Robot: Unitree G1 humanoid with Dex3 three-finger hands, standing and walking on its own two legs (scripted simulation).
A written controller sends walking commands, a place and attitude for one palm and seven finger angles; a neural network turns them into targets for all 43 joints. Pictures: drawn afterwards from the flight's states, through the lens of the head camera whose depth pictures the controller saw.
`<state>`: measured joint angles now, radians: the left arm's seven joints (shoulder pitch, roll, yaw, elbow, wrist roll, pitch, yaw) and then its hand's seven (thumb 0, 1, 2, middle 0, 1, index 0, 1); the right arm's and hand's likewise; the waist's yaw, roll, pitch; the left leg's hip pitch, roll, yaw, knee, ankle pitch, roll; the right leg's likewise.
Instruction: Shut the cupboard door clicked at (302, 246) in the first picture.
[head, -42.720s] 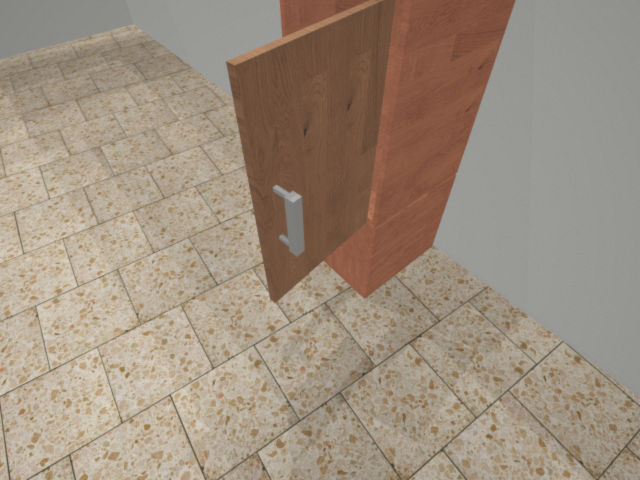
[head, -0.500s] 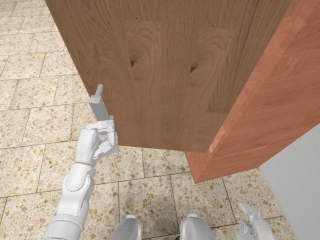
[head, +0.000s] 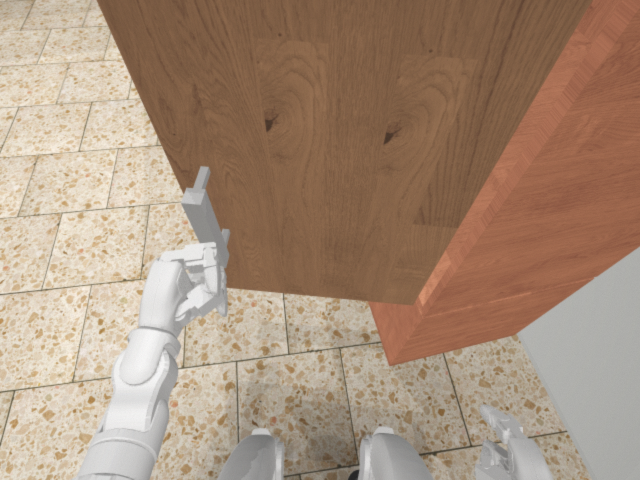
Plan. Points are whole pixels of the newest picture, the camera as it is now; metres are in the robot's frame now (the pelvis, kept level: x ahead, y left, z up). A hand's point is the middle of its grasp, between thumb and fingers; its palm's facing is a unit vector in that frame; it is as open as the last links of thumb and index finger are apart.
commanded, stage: push the door shut along its arc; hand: left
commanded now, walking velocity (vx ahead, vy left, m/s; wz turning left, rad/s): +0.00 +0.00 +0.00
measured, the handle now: (212, 220) +0.43 +0.16 +0.03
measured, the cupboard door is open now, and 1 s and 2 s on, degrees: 71 55 36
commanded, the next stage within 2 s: pull the fist back off the door in 1.82 s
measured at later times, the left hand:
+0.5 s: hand (230, 251) +0.39 +0.13 +0.03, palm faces -0.21 -0.98 -0.04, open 3.2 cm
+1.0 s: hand (263, 215) +0.44 +0.09 +0.03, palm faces -0.36 -0.93 -0.05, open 3.1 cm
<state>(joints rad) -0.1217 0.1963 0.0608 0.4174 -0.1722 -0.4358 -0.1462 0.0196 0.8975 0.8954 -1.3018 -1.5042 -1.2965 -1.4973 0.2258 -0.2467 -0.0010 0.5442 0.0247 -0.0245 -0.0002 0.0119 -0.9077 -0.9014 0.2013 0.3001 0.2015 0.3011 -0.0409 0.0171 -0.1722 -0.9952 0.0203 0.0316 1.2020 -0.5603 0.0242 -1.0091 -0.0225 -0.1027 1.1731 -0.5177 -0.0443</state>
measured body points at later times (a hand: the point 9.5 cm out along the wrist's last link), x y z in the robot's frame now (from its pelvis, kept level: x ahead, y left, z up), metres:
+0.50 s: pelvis -0.01 +0.01 +0.00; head +0.09 +0.02 +0.43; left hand +0.40 +0.18 +0.03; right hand +0.09 -0.25 -0.12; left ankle +0.01 +0.10 -0.64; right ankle +0.02 -0.10 -0.64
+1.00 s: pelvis -0.02 +0.01 -0.01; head +0.11 +0.02 +0.42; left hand +0.46 +0.14 +0.04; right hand +0.03 -0.25 -0.13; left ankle +0.01 +0.10 -0.64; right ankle +0.02 -0.10 -0.64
